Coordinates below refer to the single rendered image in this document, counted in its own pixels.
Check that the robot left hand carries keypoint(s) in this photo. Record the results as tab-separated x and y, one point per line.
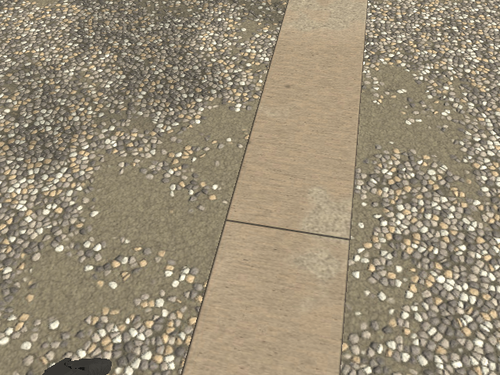
95	366

